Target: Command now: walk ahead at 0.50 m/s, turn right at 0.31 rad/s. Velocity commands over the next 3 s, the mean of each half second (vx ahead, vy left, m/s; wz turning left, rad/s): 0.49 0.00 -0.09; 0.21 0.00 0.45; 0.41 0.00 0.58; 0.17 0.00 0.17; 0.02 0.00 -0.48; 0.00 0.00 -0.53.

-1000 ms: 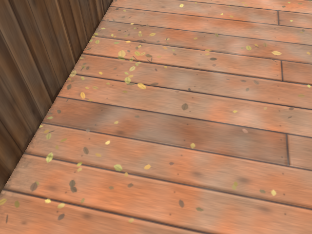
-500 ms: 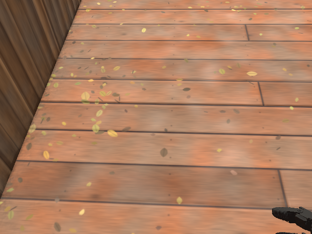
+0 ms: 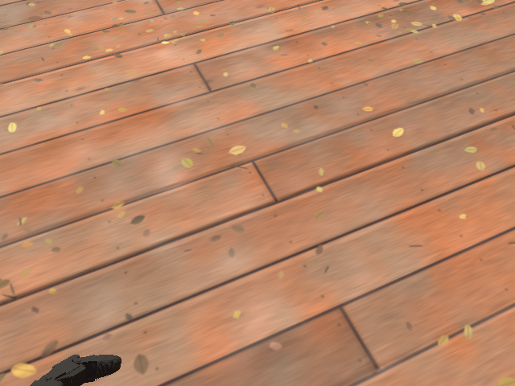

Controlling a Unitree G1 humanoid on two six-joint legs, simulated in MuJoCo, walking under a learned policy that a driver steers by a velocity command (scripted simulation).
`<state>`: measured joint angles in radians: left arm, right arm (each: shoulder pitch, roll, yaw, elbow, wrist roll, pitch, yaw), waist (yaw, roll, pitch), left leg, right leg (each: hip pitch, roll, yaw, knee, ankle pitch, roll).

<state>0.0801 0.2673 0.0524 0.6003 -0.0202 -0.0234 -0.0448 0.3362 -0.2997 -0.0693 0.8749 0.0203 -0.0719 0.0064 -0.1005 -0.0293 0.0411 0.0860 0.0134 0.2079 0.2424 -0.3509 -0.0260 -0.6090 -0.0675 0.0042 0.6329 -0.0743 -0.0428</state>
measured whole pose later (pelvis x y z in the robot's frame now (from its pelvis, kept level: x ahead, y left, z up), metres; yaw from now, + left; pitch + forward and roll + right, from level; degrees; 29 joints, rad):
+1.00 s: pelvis +0.45 +0.01 +0.00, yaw +16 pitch +3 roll -1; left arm 0.17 0.29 0.05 0.72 -0.01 -0.04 0.02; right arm 0.19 -0.31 -0.07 0.71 0.02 0.02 -0.02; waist -0.03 0.01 -0.01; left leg -0.37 -0.13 -0.19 0.50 -0.18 0.06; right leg -0.42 0.01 0.10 0.61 -0.28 0.05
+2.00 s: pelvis +0.77 +0.21 +0.00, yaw +37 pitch +2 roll +2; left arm 0.20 0.28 0.04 0.71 0.00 -0.03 -0.01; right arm 0.15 -0.27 -0.05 0.77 0.00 0.00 -0.02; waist 0.01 -0.01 0.01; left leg -0.18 -0.07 0.04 0.51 -0.35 0.04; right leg -0.41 -0.03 0.01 0.58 -0.17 -0.02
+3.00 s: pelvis +0.78 +0.21 +0.01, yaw +4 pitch +2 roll +1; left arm 0.17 0.29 0.06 0.60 0.00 0.02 0.01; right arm 0.15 -0.34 -0.09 0.76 0.00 0.03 -0.03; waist -0.01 0.04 0.06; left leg -0.51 0.03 -0.01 1.11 -0.41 -0.08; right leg -0.27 0.03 0.03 0.47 -0.22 -0.05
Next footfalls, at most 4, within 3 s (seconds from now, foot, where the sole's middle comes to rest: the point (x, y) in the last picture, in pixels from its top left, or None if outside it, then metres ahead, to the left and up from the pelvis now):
0.06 right None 0.20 -0.12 -0.77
0.56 left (208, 368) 0.51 0.11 -0.77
1.04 right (289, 335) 0.57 -0.11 -0.77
1.50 left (142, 306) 0.70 0.28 -0.77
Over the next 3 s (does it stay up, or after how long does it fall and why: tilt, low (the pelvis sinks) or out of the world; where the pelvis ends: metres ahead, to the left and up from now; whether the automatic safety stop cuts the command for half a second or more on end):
stays up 0.78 0.21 0.01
